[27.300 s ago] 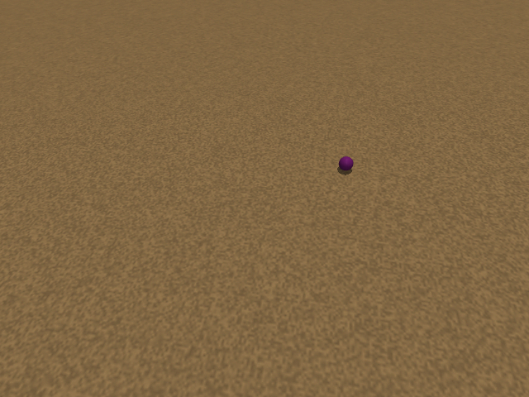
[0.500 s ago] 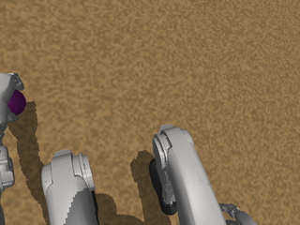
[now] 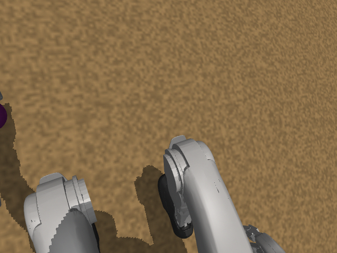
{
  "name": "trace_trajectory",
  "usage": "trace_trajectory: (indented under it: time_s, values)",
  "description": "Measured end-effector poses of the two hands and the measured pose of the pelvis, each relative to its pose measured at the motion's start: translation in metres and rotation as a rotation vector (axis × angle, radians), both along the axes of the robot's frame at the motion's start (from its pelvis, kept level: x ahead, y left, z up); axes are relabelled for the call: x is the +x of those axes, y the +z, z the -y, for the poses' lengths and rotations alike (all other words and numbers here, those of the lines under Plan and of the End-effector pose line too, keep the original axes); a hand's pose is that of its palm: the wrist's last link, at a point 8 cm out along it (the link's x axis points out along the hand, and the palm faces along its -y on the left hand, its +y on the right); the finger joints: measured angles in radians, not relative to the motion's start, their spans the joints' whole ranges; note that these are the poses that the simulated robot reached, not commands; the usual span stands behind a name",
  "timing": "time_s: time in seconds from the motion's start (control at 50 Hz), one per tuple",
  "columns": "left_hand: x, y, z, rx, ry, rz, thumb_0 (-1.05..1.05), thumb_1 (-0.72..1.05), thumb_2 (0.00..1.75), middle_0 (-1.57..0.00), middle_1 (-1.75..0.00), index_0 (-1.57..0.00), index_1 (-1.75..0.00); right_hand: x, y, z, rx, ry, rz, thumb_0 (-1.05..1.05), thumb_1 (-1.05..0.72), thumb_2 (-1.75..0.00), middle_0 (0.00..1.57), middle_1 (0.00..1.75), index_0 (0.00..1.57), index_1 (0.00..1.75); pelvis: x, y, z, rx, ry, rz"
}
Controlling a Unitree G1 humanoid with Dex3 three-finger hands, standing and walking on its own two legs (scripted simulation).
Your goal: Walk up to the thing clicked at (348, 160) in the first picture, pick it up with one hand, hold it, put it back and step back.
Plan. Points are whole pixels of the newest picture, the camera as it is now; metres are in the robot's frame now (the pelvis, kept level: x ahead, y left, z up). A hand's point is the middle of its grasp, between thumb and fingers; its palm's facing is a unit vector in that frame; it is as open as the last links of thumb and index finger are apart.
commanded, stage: rest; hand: left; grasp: from above
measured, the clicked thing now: out of the picture +0.47 +0.31 -0.24
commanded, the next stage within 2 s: open in 0.88 s
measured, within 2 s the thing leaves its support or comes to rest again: rests again in 0.34 s
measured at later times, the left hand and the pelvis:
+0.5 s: hand out of the picture +0.46 +0.31 -0.23, palm faces -0.45 -0.12 -0.88, open 9.8 cm; pelvis +0.00 +0.00 -0.01, yaw -2 degrees
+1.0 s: hand out of the picture +0.46 +0.31 -0.24, palm faces -0.45 -0.12 -0.89, open 9.8 cm; pelvis -0.01 +0.01 -0.01, yaw -3 degrees
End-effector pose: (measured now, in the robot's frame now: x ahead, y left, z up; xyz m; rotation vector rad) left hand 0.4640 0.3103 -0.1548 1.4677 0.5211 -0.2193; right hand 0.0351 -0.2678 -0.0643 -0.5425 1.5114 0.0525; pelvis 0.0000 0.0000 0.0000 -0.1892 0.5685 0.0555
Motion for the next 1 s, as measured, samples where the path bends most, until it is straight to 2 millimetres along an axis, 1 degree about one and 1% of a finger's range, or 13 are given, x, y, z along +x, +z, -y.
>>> trace_trajectory:
  time_s: [0.14, 0.32, 0.48, 0.68, 1.0]
  values:
    - [0.001, -0.009, 0.002, -0.004, 0.001, 0.001, -0.01, -0.03, 0.48, -0.66, -0.70, -0.72, -0.66, -0.002, 0.003, -0.002, 0.001, 0.014, -0.007, 0.00, -0.91, -0.90, 0.20, 0.30, 0.20, 0.30, 0.001, -0.002, -0.002, -0.011, -0.006, 0.007]
    - [0.004, -0.017, -0.002, -0.004, 0.021, 0.009, -0.01, -0.02, 0.47, -0.66, -0.70, -0.73, -0.66, -0.002, 0.008, -0.002, -0.001, 0.046, 0.000, 0.00, -0.91, -0.90, 0.20, 0.30, 0.20, 0.30, 0.000, -0.005, -0.004, -0.024, -0.012, 0.026]
    - [0.000, -0.022, -0.004, -0.004, 0.017, -0.004, -0.01, -0.02, 0.47, -0.66, -0.69, -0.73, -0.66, -0.004, 0.012, -0.003, -0.003, 0.068, -0.007, 0.00, -0.92, -0.90, 0.20, 0.30, 0.20, 0.30, -0.002, -0.005, -0.005, -0.032, -0.016, 0.040]
    - [0.001, -0.026, -0.002, -0.010, 0.002, 0.002, -0.01, -0.02, 0.46, -0.67, -0.69, -0.74, -0.65, -0.006, 0.016, -0.009, 0.003, 0.093, -0.002, 0.00, -0.92, -0.90, 0.20, 0.30, 0.20, 0.30, -0.004, -0.006, -0.007, -0.044, -0.022, 0.056]
    - [0.004, -0.027, -0.003, -0.007, 0.013, 0.001, -0.01, -0.04, 0.48, -0.68, -0.69, -0.74, -0.65, -0.008, 0.018, -0.018, 0.030, 0.120, 0.016, 0.00, -0.92, -0.90, 0.20, 0.30, 0.20, 0.30, -0.006, -0.007, -0.010, -0.056, -0.029, 0.071]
